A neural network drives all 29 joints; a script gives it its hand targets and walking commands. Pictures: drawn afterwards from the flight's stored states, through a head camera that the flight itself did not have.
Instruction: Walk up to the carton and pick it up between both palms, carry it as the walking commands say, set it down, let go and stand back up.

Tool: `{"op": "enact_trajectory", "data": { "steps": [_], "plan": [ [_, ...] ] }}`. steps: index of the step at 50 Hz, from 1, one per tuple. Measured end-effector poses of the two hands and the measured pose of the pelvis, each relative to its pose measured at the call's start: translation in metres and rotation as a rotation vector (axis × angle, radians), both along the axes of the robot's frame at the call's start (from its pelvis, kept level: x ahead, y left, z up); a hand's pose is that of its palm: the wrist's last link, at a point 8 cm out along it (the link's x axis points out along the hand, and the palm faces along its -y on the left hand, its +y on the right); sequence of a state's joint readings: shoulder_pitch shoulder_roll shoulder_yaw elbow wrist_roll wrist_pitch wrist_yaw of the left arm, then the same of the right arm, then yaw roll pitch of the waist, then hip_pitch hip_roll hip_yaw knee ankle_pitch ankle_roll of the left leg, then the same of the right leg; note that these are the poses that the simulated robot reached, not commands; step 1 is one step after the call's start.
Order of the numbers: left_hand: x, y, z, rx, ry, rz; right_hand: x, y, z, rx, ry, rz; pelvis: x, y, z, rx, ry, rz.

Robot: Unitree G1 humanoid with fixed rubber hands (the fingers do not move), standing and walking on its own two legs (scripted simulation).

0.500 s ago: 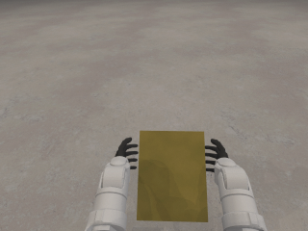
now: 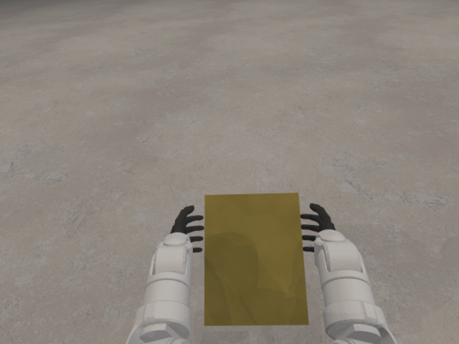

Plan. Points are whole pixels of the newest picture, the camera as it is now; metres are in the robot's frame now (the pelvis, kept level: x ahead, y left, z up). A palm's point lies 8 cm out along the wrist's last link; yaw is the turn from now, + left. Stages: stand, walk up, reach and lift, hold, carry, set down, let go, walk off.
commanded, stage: set down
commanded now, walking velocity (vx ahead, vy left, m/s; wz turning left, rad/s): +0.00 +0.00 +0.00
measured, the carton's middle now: (251, 253) +0.34 -0.04 -0.07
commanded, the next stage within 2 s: none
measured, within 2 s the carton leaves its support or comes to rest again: neither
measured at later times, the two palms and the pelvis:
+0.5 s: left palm (185, 258) +0.33 +0.10 -0.05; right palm (315, 257) +0.30 -0.17 -0.05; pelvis +0.00 +0.01 -0.02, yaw -1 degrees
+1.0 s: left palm (195, 266) +0.37 +0.09 -0.14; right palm (308, 268) +0.33 -0.18 -0.14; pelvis -0.04 -0.01 -0.09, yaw +0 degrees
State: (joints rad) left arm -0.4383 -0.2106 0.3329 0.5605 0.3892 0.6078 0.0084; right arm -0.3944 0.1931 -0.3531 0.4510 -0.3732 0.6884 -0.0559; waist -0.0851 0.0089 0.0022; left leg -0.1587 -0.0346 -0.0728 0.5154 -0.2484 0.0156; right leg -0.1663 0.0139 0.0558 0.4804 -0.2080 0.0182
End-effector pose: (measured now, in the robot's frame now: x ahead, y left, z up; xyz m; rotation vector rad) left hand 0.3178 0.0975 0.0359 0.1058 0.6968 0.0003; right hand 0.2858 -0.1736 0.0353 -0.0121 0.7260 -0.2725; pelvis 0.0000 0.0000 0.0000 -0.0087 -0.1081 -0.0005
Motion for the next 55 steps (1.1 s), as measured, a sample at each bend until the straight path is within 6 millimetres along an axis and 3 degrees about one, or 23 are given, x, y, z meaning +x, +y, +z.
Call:
{"op": "enact_trajectory", "data": {
  "steps": [13, 24, 41, 55],
  "plan": [
    [0.010, 0.010, -0.047, 0.007, 0.045, -0.010, 0.010, 0.008, -0.044, -0.001, 0.037, 0.026, 0.011, 0.009, -0.004, -0.005, 0.131, 0.000],
    [0.017, 0.003, -0.079, -0.003, 0.025, 0.018, 0.013, 0.004, -0.077, 0.011, 0.008, -0.007, -0.001, 0.011, -0.017, 0.004, 0.258, -0.011],
    [0.032, -0.004, -0.147, -0.016, 0.002, 0.052, 0.027, 0.000, -0.144, 0.032, -0.032, -0.056, -0.037, -0.001, -0.064, 0.015, 0.469, -0.006],
    [0.057, -0.010, -0.192, -0.028, 0.008, 0.040, 0.047, -0.006, -0.189, 0.045, -0.036, -0.081, -0.039, -0.007, -0.102, 0.015, 0.622, 0.002]
  ]
}}
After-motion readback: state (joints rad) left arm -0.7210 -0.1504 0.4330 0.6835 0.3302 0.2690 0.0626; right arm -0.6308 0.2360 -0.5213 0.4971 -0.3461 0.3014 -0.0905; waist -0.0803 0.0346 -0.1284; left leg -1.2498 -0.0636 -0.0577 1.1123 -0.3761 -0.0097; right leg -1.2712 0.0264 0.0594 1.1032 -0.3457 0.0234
